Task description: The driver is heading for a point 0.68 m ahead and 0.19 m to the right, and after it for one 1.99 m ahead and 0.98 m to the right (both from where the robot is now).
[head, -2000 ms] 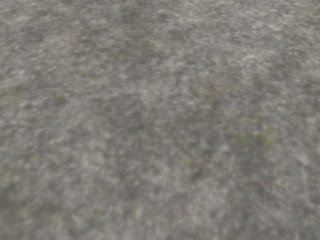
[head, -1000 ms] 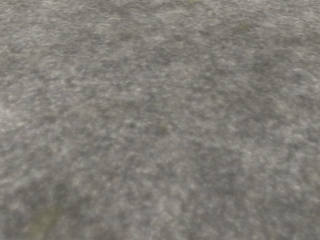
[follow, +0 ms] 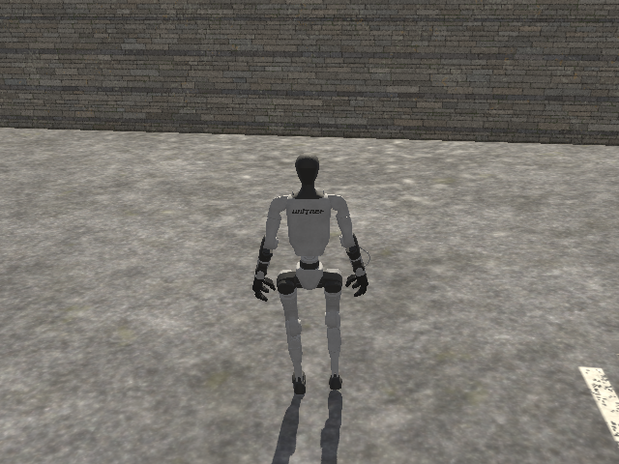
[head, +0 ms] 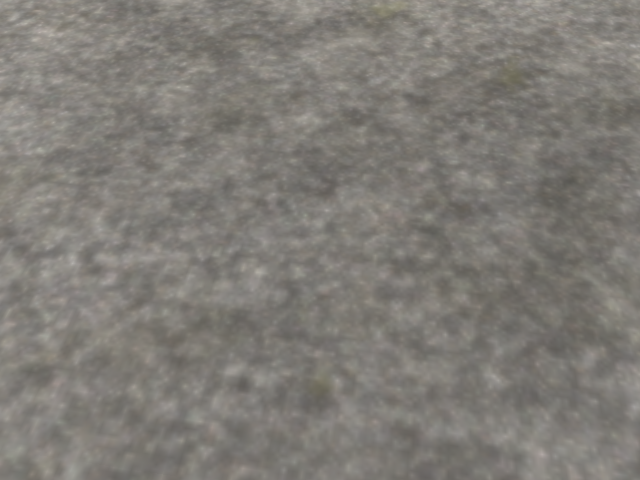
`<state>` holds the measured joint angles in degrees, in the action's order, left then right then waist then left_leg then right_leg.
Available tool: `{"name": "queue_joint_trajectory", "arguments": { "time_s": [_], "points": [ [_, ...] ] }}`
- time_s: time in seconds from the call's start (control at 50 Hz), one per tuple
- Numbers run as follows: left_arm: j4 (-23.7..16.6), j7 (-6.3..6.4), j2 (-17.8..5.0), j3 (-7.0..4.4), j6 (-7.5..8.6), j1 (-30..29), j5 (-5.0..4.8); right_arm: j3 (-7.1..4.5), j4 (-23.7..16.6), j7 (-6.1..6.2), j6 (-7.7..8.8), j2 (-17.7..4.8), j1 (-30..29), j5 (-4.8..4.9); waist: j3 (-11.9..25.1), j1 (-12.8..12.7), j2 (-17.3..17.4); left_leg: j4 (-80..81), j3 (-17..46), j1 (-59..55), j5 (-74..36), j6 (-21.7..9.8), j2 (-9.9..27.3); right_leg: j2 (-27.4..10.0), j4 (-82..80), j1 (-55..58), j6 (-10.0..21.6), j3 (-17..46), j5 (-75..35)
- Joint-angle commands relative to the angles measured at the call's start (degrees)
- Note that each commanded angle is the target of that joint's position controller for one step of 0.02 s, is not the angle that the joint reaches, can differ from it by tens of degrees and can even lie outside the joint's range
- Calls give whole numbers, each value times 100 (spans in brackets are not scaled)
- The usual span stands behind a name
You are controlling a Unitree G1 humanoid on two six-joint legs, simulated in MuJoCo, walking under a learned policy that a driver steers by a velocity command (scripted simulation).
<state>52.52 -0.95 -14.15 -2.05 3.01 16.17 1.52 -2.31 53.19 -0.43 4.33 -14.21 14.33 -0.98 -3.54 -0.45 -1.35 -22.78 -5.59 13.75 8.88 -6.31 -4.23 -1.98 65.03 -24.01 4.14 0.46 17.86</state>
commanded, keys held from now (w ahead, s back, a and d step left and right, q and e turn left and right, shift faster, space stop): w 0.12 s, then w+e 0.88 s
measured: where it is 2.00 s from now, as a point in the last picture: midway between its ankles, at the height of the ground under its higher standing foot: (484, 287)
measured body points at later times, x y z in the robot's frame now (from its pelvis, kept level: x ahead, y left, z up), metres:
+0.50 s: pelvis +0.28 -0.05 -0.01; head +0.31 -0.06 +0.43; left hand +0.44 +0.19 -0.14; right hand +0.26 -0.30 -0.16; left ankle +0.14 +0.07 -0.64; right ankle +0.34 -0.11 -0.74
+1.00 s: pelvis +0.57 -0.08 -0.02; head +0.60 -0.09 +0.43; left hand +0.67 +0.19 -0.15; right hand +0.66 -0.38 -0.10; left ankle +0.69 -0.02 -0.74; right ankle +0.37 -0.11 -0.68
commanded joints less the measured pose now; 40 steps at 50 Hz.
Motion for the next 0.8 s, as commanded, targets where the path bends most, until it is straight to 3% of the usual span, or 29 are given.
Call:
{"name": "queue_joint_trajectory", "arguments": {
  "time_s": [0.02,0.14,0.22,0.28,0.34,0.38,0.4,0.42,0.44,0.46,0.5,0.54,0.58,0.62,0.66,0.72,0.8],
  "points": [
    [-125,-82,-254,-58,-113,443,68,-87,-15,12,185,-490,383,66,218,-166,411,1501,1537,-415,-884,-660,1568,-354,-184,-550,-146,85,-347],
    [-536,-108,-252,-25,-130,-927,8,-79,254,11,155,-540,903,64,-147,110,365,1774,971,-850,-1207,-517,1333,-472,-1638,-1402,-367,-208,-1536],
    [-697,-111,-160,39,-101,-1526,-46,-59,436,64,171,-505,1261,-2,-249,332,420,1742,516,-1351,-1710,-387,1436,-237,-2465,-1353,-212,-315,-1920],
    [-836,-119,-180,40,-67,-1825,-19,-40,556,136,151,-467,1402,-49,-331,385,419,1512,283,-1936,-2262,-347,1633,-101,-2855,-1413,-4,-409,-1690],
    [-803,-99,-233,-8,-26,-1553,17,-59,571,213,131,-599,1211,-69,-126,151,532,689,-33,-2267,-4282,-212,1734,248,-3144,-751,312,-725,-1011],
    [-487,-55,-416,-128,16,-507,43,-106,536,236,62,-768,1091,-88,497,-291,611,-935,-239,-2254,-5454,-113,1697,669,-3389,397,583,-912,-621],
    [-208,-26,-634,-244,51,412,115,-110,447,237,39,-812,989,-55,966,-702,505,-2228,-380,-1486,-4670,20,1595,539,-3692,1706,820,-549,-779],
    [-120,52,-1269,-444,41,1183,189,-31,140,191,79,-527,1002,49,1649,-886,-285,-4291,-555,209,-2354,233,1146,-882,-3802,3328,1393,1466,-409],
    [-153,31,-1483,-512,-36,933,30,-57,-60,88,142,-421,1076,90,2062,-524,-1218,-5898,153,2118,2067,422,-84,-1942,-4721,4307,2191,4360,-910],
    [-146,12,-1322,-494,-79,574,-128,-104,-173,63,180,-678,529,-27,1406,-460,-333,-5964,899,2754,1595,329,422,-1667,-4798,3911,1978,3638,-756],
    [-205,35,-755,-366,-74,36,-102,-87,-297,43,264,-573,172,12,353,-116,334,-5068,835,2464,853,369,845,-1244,-5084,2370,1510,2412,-1624],
    [-184,80,-573,-295,-7,-90,-141,-63,-351,29,58,-434,252,-155,255,178,216,-4459,831,1867,796,562,988,-799,-5210,1624,1265,1766,-2298],
    [-141,79,-710,-322,86,90,-169,-51,-446,-3,-109,-343,192,-199,292,229,124,-4102,703,1808,755,728,966,-611,-5262,1420,1276,1537,-2664],
    [-128,83,-864,-363,106,285,-169,-46,-650,-25,-175,-343,-240,-195,181,147,38,-3589,594,2031,373,865,978,-482,-5381,1323,1214,1466,-2591],
    [-110,80,-858,-365,82,533,-168,-42,-877,-36,-193,-373,-809,-175,63,-37,-46,-2983,546,2297,-112,951,965,-388,-5421,1411,1072,1504,-2525],
    [-101,89,-857,-372,44,868,-157,-7,-1109,-71,-184,-365,-1397,-134,105,-295,-166,-2249,560,2420,-707,954,843,-310,-5265,1789,866,1569,-2718],
    [-104,142,-893,-379,7,1209,-89,52,-1409,-92,-132,-402,-2045,-84,106,-534,-233,-1565,579,2496,-791,878,633,-400,-4944,2387,841,1826,-3154]
  ]
}}
Keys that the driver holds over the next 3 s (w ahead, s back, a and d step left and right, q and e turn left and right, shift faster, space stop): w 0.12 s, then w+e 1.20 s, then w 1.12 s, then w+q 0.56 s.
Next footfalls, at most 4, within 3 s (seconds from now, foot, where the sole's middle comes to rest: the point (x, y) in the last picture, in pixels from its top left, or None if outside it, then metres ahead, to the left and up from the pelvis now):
0.40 right None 0.38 -0.11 -0.78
0.94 left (346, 367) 0.73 -0.04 -0.78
1.46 right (487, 338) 0.81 -0.38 -0.78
2.02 left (498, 226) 1.16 -0.47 -0.78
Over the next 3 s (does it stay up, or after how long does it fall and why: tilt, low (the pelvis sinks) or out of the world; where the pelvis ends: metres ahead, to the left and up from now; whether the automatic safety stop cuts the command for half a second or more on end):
stays up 1.34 -0.78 0.00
